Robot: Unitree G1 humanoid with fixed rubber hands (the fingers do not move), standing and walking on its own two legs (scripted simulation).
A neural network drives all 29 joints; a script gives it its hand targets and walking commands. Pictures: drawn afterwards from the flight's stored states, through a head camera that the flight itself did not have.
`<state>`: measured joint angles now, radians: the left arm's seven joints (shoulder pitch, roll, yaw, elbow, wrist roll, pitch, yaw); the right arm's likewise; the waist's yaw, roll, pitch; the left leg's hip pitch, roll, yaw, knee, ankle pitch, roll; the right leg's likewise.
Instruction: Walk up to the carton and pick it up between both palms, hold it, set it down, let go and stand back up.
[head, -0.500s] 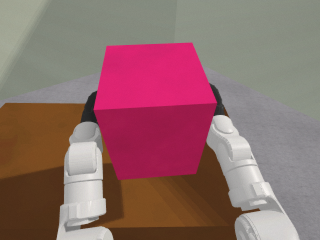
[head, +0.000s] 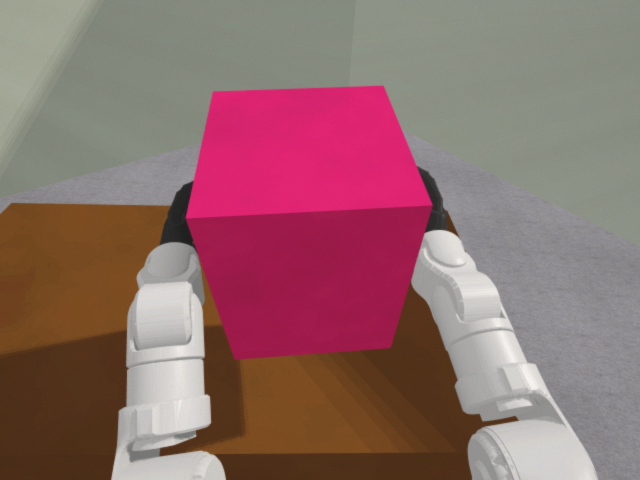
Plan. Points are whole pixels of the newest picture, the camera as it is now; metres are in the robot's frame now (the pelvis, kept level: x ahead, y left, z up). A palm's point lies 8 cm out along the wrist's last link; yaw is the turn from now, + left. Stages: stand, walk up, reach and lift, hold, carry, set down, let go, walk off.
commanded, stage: hold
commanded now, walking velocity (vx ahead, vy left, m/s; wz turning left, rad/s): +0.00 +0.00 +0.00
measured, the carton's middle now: (306, 227) +0.38 +0.01 +0.18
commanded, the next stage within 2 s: set down in 0.74 s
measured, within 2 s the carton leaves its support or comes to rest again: neither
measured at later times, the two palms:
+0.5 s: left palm (182, 248) +0.36 +0.15 +0.17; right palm (428, 232) +0.36 -0.14 +0.18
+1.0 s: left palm (183, 249) +0.35 +0.15 +0.17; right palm (432, 236) +0.35 -0.14 +0.18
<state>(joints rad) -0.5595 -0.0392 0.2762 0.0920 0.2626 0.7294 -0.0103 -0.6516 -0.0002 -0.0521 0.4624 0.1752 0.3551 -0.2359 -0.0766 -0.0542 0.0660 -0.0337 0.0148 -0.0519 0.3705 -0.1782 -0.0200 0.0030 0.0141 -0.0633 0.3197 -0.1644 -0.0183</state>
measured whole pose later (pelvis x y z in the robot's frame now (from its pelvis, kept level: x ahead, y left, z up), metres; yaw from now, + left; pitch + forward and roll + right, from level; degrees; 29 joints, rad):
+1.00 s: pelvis +0.00 +0.00 +0.00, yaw +0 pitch -11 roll -1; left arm -0.52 -0.10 0.32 0.09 0.33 0.65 -0.04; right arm -0.62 0.04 -0.10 0.47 0.10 0.28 -0.19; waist -0.10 -0.05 0.07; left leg 0.01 0.01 -0.05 0.35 -0.18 -0.01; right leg 0.04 0.01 -0.06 0.31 -0.17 -0.01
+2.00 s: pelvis +0.03 +0.00 +0.00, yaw +0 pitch -4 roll +0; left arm -0.38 -0.12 0.23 0.30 0.25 0.31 0.06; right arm -0.48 0.02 -0.12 0.65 0.01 -0.10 -0.12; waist -0.05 -0.03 0.07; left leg -0.08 0.02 -0.03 0.33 -0.19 -0.02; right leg -0.04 0.01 -0.07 0.29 -0.18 -0.02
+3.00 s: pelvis +0.04 -0.01 +0.00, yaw -2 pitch +8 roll -1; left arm -0.45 -0.13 0.33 0.75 0.28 -0.08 0.13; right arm -0.61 0.02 -0.32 1.02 -0.21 -0.35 -0.05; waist -0.02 -0.01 -0.03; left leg -0.29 0.04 0.01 0.33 -0.18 -0.03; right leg -0.27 0.02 -0.06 0.29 -0.16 -0.03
